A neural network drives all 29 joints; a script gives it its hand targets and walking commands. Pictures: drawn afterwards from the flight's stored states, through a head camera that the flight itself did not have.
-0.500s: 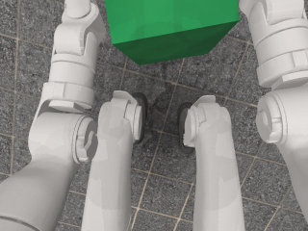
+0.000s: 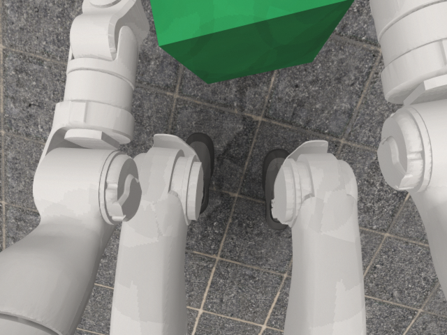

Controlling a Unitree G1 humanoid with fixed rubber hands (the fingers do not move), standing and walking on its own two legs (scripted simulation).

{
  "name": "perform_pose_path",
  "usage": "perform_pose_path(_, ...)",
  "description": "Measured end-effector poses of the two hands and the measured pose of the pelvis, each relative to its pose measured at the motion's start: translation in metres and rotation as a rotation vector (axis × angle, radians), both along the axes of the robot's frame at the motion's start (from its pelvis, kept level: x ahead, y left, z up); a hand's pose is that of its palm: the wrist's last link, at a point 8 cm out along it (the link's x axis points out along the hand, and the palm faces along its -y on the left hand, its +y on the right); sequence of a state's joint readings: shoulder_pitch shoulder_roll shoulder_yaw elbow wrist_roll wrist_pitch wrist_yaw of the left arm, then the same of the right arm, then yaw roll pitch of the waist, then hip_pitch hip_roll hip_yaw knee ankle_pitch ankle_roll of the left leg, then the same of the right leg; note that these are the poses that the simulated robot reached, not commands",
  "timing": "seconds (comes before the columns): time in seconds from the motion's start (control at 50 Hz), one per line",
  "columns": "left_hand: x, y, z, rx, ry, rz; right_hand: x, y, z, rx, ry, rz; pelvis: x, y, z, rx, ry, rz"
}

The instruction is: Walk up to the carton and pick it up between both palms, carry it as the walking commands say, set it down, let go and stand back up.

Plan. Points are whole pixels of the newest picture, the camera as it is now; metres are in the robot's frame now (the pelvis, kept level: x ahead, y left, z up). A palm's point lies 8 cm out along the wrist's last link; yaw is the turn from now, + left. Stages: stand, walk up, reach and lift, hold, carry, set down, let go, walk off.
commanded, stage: set down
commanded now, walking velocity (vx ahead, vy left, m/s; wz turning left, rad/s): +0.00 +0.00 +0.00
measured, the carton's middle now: out of the picture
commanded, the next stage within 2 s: none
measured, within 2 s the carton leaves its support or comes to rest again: neither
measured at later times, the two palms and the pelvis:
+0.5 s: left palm out of the picture +0.56 +0.15 -0.19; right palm out of the picture +0.60 -0.13 -0.19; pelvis +0.01 +0.00 -0.03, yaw +0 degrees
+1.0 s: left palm out of the picture +0.57 +0.16 -0.20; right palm out of the picture +0.61 -0.14 -0.19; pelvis +0.02 +0.00 -0.05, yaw +0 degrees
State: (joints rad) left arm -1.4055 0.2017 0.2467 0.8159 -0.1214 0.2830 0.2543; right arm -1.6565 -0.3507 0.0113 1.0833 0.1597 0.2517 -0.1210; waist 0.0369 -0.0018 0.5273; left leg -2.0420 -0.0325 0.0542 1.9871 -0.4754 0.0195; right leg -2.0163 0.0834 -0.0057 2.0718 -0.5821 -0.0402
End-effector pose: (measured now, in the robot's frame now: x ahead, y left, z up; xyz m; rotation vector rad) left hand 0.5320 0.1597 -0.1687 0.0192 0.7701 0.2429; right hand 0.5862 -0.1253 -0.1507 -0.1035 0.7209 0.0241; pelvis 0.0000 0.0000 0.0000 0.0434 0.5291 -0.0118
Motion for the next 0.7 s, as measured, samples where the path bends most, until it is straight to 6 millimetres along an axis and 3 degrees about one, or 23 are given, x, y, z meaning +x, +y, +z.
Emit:
perform_pose_path(0.26,0.029,-0.005,-0.025,-0.007,0.019,-0.028,0.015,-0.009,-0.035,-0.007,0.032,-0.012,0.013,-0.001,-0.022,0.009,0.033,0.001)
perform_pose_path(0.7,0.033,-0.004,-0.027,-0.018,0.000,-0.040,0.015,-0.010,-0.038,0.003,0.019,-0.018,0.012,-0.001,-0.039,0.015,0.001,-0.007)
